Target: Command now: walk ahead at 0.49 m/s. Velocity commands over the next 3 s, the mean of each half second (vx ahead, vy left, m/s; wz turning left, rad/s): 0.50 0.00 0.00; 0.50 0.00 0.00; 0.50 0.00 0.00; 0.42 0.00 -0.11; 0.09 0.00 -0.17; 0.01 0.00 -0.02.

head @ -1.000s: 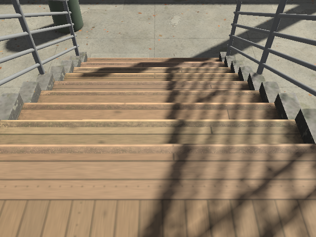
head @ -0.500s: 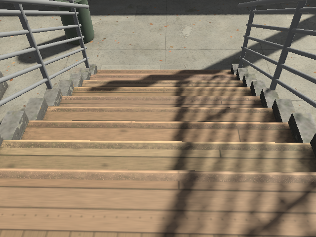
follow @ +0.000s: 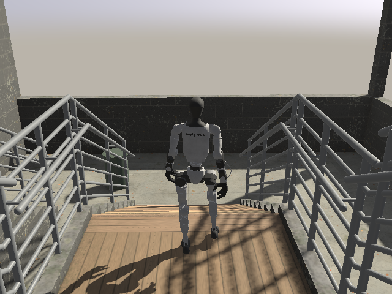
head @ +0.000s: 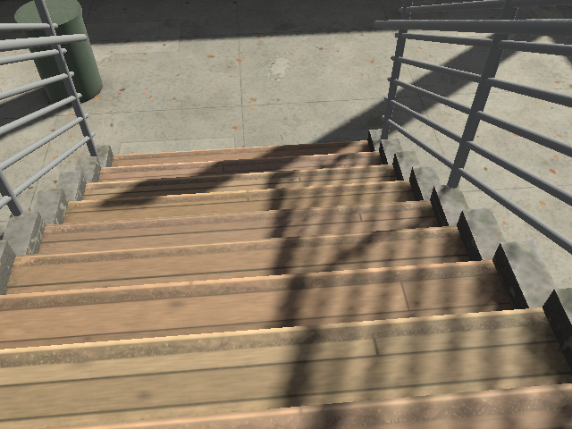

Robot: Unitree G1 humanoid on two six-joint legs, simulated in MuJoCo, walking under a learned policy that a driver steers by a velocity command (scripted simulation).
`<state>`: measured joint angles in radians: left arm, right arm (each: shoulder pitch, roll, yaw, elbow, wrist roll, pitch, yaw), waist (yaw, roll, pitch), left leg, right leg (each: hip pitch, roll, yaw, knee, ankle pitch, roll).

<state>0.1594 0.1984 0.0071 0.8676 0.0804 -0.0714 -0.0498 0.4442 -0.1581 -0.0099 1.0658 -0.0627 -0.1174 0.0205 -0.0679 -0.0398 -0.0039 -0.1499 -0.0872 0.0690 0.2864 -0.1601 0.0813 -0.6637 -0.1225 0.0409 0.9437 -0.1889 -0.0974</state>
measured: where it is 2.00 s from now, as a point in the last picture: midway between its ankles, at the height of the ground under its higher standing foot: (279, 335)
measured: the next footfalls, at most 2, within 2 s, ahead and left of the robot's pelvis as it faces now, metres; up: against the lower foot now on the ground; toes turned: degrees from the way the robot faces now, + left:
right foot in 0.24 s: +0.30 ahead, -0.15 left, +0.00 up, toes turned -1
left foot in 0.76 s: +0.47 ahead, +0.06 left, +0.00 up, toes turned +3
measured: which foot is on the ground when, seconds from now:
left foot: down 0.00-0.24, up 0.26-0.74, down 0.76-1.00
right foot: up 0.00-0.22, down 0.24-0.78, up 0.80-1.00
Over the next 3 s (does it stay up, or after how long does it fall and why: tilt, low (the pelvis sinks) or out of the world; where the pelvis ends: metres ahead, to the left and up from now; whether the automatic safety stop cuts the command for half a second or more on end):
stays up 1.02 0.00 -0.35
